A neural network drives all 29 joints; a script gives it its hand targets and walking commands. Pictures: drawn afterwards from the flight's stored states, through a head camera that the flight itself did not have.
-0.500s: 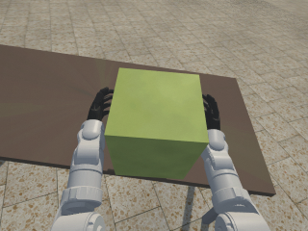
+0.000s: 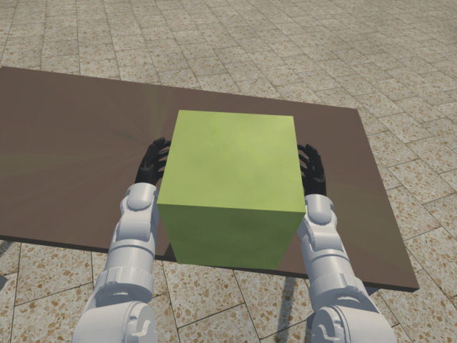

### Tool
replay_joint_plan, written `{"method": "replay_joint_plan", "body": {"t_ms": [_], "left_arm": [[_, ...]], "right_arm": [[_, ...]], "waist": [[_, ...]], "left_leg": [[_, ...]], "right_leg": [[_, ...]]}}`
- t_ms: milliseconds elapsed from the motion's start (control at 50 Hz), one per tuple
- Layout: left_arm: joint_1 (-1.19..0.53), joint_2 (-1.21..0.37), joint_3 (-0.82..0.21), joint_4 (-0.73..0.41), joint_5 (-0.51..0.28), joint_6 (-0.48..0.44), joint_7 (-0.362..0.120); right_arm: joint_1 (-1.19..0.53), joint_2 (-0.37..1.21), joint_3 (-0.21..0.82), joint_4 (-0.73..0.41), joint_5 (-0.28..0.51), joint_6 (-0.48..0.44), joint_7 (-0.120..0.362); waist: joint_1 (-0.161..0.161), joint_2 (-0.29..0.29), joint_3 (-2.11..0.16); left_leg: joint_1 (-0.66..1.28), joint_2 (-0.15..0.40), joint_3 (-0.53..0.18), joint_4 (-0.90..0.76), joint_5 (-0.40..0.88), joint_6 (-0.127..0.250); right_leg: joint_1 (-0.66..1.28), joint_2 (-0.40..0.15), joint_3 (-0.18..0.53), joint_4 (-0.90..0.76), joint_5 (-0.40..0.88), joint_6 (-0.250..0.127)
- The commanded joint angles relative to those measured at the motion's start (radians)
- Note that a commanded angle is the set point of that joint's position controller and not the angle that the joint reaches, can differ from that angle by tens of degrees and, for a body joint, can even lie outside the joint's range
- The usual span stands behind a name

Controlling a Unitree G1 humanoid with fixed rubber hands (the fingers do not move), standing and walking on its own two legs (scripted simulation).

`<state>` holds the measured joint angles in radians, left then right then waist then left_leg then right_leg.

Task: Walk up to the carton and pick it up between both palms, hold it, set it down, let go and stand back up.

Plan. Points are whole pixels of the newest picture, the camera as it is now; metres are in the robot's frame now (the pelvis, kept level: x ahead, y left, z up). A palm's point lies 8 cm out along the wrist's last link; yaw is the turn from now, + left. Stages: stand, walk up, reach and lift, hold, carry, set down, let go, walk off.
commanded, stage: set down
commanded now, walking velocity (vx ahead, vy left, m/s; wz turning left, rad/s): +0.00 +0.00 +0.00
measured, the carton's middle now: (231, 195) +0.39 -0.04 +0.03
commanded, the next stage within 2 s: none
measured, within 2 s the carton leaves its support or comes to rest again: rests again in 0.94 s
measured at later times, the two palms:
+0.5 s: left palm (155, 182) +0.41 +0.11 +0.05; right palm (312, 190) +0.37 -0.19 +0.06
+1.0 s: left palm (159, 188) +0.41 +0.10 +0.02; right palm (309, 196) +0.38 -0.19 +0.04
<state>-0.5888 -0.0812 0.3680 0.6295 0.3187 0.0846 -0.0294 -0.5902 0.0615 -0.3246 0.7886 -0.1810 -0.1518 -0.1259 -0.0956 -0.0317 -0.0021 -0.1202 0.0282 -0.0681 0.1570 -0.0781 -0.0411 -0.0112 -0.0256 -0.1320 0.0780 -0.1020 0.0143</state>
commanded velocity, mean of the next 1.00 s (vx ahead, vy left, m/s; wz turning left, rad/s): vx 0.00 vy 0.00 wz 0.00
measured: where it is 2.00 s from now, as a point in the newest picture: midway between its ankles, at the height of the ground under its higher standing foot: outside the picture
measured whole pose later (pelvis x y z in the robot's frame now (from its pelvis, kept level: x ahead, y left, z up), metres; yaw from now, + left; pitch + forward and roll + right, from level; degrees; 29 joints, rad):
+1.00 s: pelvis +0.00 +0.00 +0.00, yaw -1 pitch +15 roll +0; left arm -0.70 -0.05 0.45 0.96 0.35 -0.18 0.00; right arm -0.65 0.10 -0.53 0.85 -0.41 -0.25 -0.09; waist -0.09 0.01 -0.12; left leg -0.36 0.03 -0.04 0.13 -0.03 -0.04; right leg -0.28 -0.02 -0.11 0.08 -0.06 0.01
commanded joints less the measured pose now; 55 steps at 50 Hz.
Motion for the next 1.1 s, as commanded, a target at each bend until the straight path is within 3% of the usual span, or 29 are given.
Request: {"method": "replay_joint_plan", "body": {"t_ms": [0,500,640,820,1080], "left_arm": [[-0.612,-0.435,-0.308,-0.063,-0.015,-0.11,-0.096],[-0.74,-0.427,-0.2,0.161,0.024,-0.238,-0.081],[-0.724,-0.446,-0.191,0.189,0.043,-0.269,-0.072],[-0.722,-0.464,-0.193,0.222,0.048,-0.317,-0.056],[-0.707,-0.452,-0.162,0.277,0.067,-0.354,-0.045]], "right_arm": [[-0.544,0.423,0.282,-0.13,-0.059,-0.069,0.119],[-0.592,0.503,0.125,-0.029,-0.232,-0.077,0.149],[-0.571,0.532,0.134,-0.011,-0.248,-0.102,0.149],[-0.562,0.548,0.142,0.012,-0.261,-0.141,0.146],[-0.549,0.542,0.088,0.048,-0.305,-0.158,0.152]], "waist": [[-0.002,0.041,-0.501],[-0.015,0.057,-0.62],[-0.006,0.06,-0.656],[0.002,0.06,-0.695],[0.003,0.061,-0.682]], "left_leg": [[0.106,-0.068,0.047,0.033,0.318,-0.009],[0.04,-0.053,0.043,0.023,0.288,0.005],[0.012,-0.054,0.049,0.038,0.367,0.011],[-0.001,-0.053,0.054,0.051,0.418,0.006],[0.012,-0.05,0.052,0.045,0.371,-0.005]], "right_leg": [[0.242,0.072,0.002,0.117,0.587,0.044],[0.13,0.058,0.004,0.125,0.567,0.035],[0.156,0.059,0.015,0.148,0.667,0.033],[0.129,0.064,0.021,0.154,0.704,0.031],[0.037,0.065,0.015,0.13,0.607,0.029]]}}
